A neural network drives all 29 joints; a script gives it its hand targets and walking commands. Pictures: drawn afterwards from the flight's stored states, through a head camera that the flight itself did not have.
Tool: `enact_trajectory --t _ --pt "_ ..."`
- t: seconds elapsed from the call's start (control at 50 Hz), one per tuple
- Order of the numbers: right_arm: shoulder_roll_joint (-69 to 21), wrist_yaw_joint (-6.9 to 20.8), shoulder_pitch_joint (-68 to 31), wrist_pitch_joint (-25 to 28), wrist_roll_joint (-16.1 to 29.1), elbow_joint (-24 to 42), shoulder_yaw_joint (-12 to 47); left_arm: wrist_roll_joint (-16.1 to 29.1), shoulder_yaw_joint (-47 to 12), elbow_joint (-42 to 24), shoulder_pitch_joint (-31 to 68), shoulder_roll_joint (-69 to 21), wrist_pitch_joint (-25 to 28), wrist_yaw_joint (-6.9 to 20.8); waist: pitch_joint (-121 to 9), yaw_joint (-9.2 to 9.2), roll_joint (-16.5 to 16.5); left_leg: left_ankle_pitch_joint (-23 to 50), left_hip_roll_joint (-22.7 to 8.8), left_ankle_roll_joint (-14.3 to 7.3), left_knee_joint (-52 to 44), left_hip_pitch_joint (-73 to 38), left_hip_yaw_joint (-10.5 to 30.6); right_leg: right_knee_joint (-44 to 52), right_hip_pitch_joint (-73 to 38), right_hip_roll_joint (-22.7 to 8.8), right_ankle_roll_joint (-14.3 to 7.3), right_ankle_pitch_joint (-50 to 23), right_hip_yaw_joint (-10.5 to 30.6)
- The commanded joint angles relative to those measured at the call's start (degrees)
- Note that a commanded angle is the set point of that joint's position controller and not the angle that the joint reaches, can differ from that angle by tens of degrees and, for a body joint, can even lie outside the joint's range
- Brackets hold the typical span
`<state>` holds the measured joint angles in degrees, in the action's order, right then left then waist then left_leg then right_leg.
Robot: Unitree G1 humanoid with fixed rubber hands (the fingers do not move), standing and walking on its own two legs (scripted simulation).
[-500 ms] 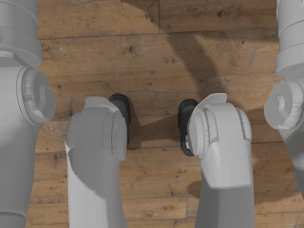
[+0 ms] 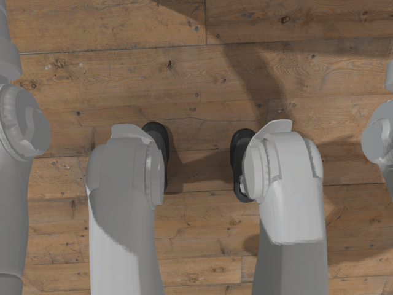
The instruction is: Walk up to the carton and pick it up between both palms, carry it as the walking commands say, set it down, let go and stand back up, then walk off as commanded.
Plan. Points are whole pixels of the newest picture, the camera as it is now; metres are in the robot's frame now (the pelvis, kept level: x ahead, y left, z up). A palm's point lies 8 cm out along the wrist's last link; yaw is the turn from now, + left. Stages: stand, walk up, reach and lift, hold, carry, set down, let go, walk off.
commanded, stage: set down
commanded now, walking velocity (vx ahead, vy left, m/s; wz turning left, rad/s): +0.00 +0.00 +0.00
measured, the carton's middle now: out of the picture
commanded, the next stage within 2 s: let go in 0.98 s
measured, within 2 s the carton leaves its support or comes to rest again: neither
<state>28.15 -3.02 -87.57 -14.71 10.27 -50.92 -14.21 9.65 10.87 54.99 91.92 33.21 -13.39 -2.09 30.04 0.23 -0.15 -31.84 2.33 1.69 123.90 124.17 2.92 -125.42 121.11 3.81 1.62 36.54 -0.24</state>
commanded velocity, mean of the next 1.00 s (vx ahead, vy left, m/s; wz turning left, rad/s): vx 0.00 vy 0.00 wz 0.00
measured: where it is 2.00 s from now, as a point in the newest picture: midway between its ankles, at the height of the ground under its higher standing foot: (200, 175)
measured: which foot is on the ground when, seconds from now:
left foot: down 0.00-1.00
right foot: down 0.00-1.00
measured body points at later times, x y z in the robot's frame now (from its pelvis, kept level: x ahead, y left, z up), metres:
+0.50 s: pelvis +0.00 +0.00 +0.11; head +0.38 +0.01 +0.34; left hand +0.61 +0.27 +0.02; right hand +0.61 -0.23 +0.01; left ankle +0.12 +0.13 -0.35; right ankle +0.10 -0.12 -0.35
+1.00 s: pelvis +0.01 +0.01 +0.24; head +0.38 +0.02 +0.48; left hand +0.61 +0.27 +0.15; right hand +0.61 -0.22 +0.15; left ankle +0.12 +0.13 -0.35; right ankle +0.10 -0.12 -0.35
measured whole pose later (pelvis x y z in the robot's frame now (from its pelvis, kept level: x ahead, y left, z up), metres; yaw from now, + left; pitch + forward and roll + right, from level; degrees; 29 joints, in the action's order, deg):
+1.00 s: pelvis +0.01 +0.01 +0.24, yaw +1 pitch +30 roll -2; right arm 31.2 0.0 -86.1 -28.8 10.4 -37.6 -14.2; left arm 9.7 13.4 43.2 88.9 35.6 -28.9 2.3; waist 29.9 0.2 1.3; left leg -19.5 1.3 1.1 72.7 83.5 2.9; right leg -73.0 81.0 2.8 1.4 22.3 1.6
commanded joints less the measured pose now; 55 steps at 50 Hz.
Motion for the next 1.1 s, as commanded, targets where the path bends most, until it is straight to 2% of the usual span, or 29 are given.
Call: enact_trajectory --t 0.0,0.02,0.1,0.12,0.14,0.16,0.18,0.22,0.26,0.32,0.36,0.4,0.42,0.44,0.46,0.5,0.52,0.56,0.62,0.66,0.78,0.84,0.88,0.9,0.96,0.98,1.0,1.02,1.08 --pt "20.7 -0.2 -17.6 -4.1 2.0 24.7 0.2 2.9 2.5 -17.8 13.1 14.6 -6.3 0.2 -116.1 1.53 4.1 23.1 -0.6 -1.2 -15.4 -60.2 -5.9 18.1 -42.2 -0.9 -0.1 -23.1 -5.7" --pt "20.2 0.1 -18.0 -5.0 1.8 23.6 -0.1 1.1 5.9 -20.8 13.6 18.3 -6.3 0.0 -111.8 -1.43 3.2 22.0 -0.1 -1.6 -15.8 -57.0 -6.5 19.4 -41.6 -0.7 -0.4 -21.9 -3.9" --pt "19.8 0.3 -16.9 -7.7 0.7 21.0 -0.7 1.8 5.6 -19.2 15.1 17.9 -8.0 1.3 -109.6 1.26 -0.7 18.8 0.0 -2.3 -18.6 -49.7 -5.8 21.8 -44.0 -0.7 0.1 -23.9 -4.0" --pt "17.5 0.8 -15.3 -8.4 1.2 19.2 0.7 1.8 5.9 -15.3 11.3 16.3 -8.8 1.9 -111.4 -1.2 -0.3 19.6 0.5 -2.1 -19.8 -51.5 -6.5 23.2 -45.3 -0.7 0.3 -22.8 -3.8" --pt "17.8 0.6 -14.4 -8.7 0.5 22.0 -0.7 1.3 5.7 -18.2 12.0 15.9 -9.0 2.3 -114.5 1.86 0.7 21.0 0.6 -2.3 -19.3 -51.9 -6.9 24.3 -47.9 -0.1 -0.1 -26.9 -2.9" --pt "18.2 0.8 -13.0 -9.4 -0.5 16.3 -2.2 -1.2 6.3 -19.6 12.0 18.2 -9.1 2.3 -113.8 -0.53 3.7 21.0 0.4 -1.6 -21.2 -53.8 -6.7 24.5 -45.3 0.0 0.3 -25.8 -3.3" --pt "18.5 1.5 -10.9 -9.4 -1.9 10.5 -2.2 1.5 4.5 -13.8 9.7 14.0 -9.8 2.7 -111.5 3.58 -2.2 20.1 0.9 -1.4 -22.4 -51.5 -6.0 25.9 -45.4 0.4 0.2 -25.0 -4.8" --pt "18.7 1.4 -14.1 -9.7 0.3 25.2 -3.8 1.2 4.3 -26.5 13.3 15.6 -9.7 3.2 -121.6 2.69 4.9 25.4 0.7 -1.5 -22.8 -61.6 -6.0 27.3 -48.2 0.8 -0.3 -28.0 -3.5" --pt "21.2 1.2 -14.4 -9.1 0.9 31.8 -4.0 0.6 6.2 -29.9 11.9 17.9 -10.0 2.8 -130.7 2.65 4.6 29.9 1.2 -1.7 -24.3 -69.9 -4.9 29.2 -50.9 1.2 -0.2 -31.0 -4.2" --pt "20.7 1.9 -10.5 -10.9 -0.1 22.5 -4.9 0.4 5.5 -22.9 9.3 15.5 -11.7 3.4 -125.8 1.63 6.0 30.1 1.6 -0.9 -27.0 -66.9 -5.5 31.4 -49.8 0.7 0.0 -31.1 -3.6" --pt "17.9 1.9 -10.3 -11.4 0.9 24.0 -2.7 0.0 7.5 -22.6 7.9 17.9 -12.0 2.9 -126.8 0.33 1.2 31.1 2.1 -2.4 -28.7 -67.4 -4.8 32.1 -51.7 1.1 0.9 -32.2 -4.1" --pt "19.1 2.2 -11.2 -11.8 0.7 24.3 -3.1 1.5 6.5 -24.3 12.4 17.6 -12.4 3.4 -126.7 2.64 1.8 29.9 1.6 -1.6 -30.7 -69.9 -5.1 34.9 -52.4 0.9 1.0 -30.5 -4.2" --pt "20.1 2.4 -12.4 -11.4 1.5 30.0 -3.8 0.3 7.3 -28.1 9.6 16.5 -12.5 3.2 -129.9 0.39 4.2 32.6 1.8 -0.9 -31.8 -73.1 -6.0 35.9 -55.7 1.1 0.5 -32.6 -3.9" --pt "18.9 2.3 -9.5 -11.3 1.6 28.9 -4.1 2.0 4.9 -36.7 10.8 15.9 -12.3 2.6 -137.3 3.76 5.0 38.1 2.2 -0.6 -34.0 -82.8 -4.7 36.6 -57.2 2.1 0.5 -35.8 -5.5" --pt "20.6 2.0 -10.5 -11.9 2.0 29.5 -3.7 2.1 4.8 -27.9 9.8 15.0 -13.2 3.1 -131.1 2.57 7.6 34.4 2.0 -0.6 -33.5 -79.9 -4.6 38.8 -53.8 1.0 -0.1 -31.0 -4.0" --pt "22.2 1.5 -12.9 -12.6 -0.2 29.9 -4.7 3.0 5.3 -28.1 11.0 16.4 -14.2 3.5 -131.4 5.18 0.7 27.0 2.2 -1.5 -36.6 -73.3 -5.8 42.0 -62.9 1.0 0.2 -31.8 -4.3" --pt "20.2 1.9 -12.2 -13.5 1.0 22.7 -3.1 2.7 5.3 -19.5 8.3 16.4 -14.5 3.9 -122.3 2.47 1.7 25.3 2.0 -1.6 -38.7 -69.7 -6.2 41.7 -59.1 0.7 0.6 -29.3 -3.7" --pt "20.4 1.9 -11.7 -12.1 -0.5 28.0 -6.0 1.5 7.0 -26.9 10.8 17.9 -13.7 3.6 -125.8 3.59 -0.1 30.5 1.8 -1.6 -40.7 -73.9 -4.3 44.2 -62.4 0.8 0.8 -33.2 -3.8" --pt "18.2 2.4 -15.4 -12.8 2.3 24.5 -2.1 0.6 6.8 -18.6 11.9 18.0 -14.0 4.3 -116.5 -0.37 3.1 22.0 2.1 -2.0 -44.9 -72.1 -6.2 50.4 -62.5 0.5 0.1 -25.1 -1.6" --pt "19.5 2.0 -13.8 -13.5 0.8 17.9 -3.0 2.1 4.5 -18.8 14.3 17.1 -14.4 5.0 -119.7 4.05 0.9 18.4 2.1 -1.3 -46.7 -68.8 -6.3 51.3 -68.6 0.0 0.3 -26.4 -2.1" --pt "22.1 1.8 -18.6 -13.5 1.5 27.8 -4.4 2.2 4.6 -27.9 19.0 20.1 -14.5 4.4 -129.1 3.35 2.8 25.1 2.0 -1.2 -52.5 -84.1 -5.5 56.5 -72.4 1.0 0.8 -29.4 -3.2" --pt "18.8 2.8 -13.5 -13.6 0.2 13.4 -4.2 1.4 3.8 -13.0 13.6 15.8 -14.7 5.2 -112.7 2.93 4.9 23.4 1.7 -0.6 -57.2 -80.6 -5.1 61.3 -68.8 0.4 0.3 -26.2 -1.7" --pt "18.1 3.7 -10.7 -12.1 -0.5 15.3 -5.0 1.2 4.1 -17.9 11.3 14.4 -13.6 5.4 -116.0 4.07 3.2 31.6 1.7 -0.5 -59.1 -85.6 -3.9 63.0 -72.6 1.3 0.1 -33.7 -1.8" --pt "20.2 3.8 -13.4 -11.6 -0.5 21.0 -4.5 -0.7 6.3 -16.7 8.0 16.3 -13.4 4.8 -121.9 1.26 1.4 32.3 2.0 -0.8 -58.9 -88.3 -4.4 62.6 -74.8 1.6 0.5 -33.7 -2.2" --pt "13.9 5.2 -2.9 -9.2 -4.4 5.2 -5.4 -1.6 2.4 -13.7 7.5 10.8 -10.3 5.9 -105.2 6.31 4.8 37.5 1.1 0.7 -60.3 -89.5 -2.5 65.4 -63.6 1.0 0.0 -33.3 -3.1" --pt "12.3 5.3 -5.0 -8.2 -2.6 13.1 -4.8 -3.0 5.2 -16.6 6.8 10.7 -10.1 6.0 -114.6 3.01 5.3 44.4 1.0 -0.1 -60.7 -97.0 -1.3 66.3 -66.8 1.4 -0.1 -36.9 -2.1" --pt "14.1 5.7 -2.1 -7.5 -5.9 7.3 -5.5 -3.4 4.1 -11.3 4.2 8.8 -10.0 5.9 -112.8 5.9 1.3 44.6 0.9 0.2 -60.0 -94.3 -0.6 65.7 -66.2 1.9 0.2 -37.5 -4.0" --pt "16.3 5.9 -0.9 -6.5 -5.3 11.1 -7.6 -3.8 3.2 -17.1 2.8 8.1 -9.3 5.4 -116.2 4.67 8.2 49.7 0.8 1.0 -60.6 -102.6 -1.2 66.2 -65.8 2.4 -0.4 -39.6 -3.4" --pt "16.3 6.0 9.4 -4.0 -8.9 19.3 -6.6 -6.3 3.6 -19.2 -10.6 6.3 -8.8 3.5 -134.6 2.54 6.0 60.8 0.8 0.8 -57.2 -113.9 -0.4 63.8 -72.6 2.8 -0.1 -46.9 -4.6"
